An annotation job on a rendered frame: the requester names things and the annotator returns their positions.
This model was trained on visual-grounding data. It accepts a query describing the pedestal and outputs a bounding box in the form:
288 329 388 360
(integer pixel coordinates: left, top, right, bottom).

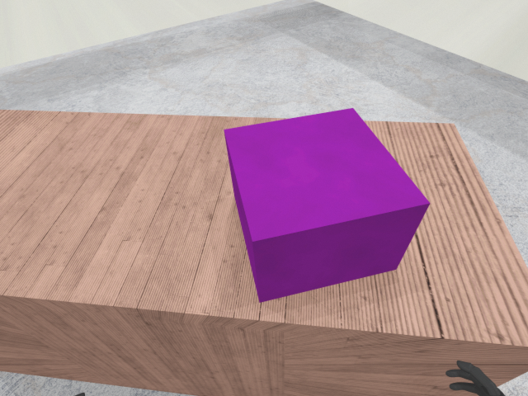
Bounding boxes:
0 110 528 396

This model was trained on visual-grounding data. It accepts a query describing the robot right hand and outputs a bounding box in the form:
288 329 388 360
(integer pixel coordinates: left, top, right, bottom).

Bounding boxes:
445 361 505 396

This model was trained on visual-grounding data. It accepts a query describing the carton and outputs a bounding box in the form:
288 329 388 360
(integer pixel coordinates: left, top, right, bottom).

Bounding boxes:
224 108 430 303

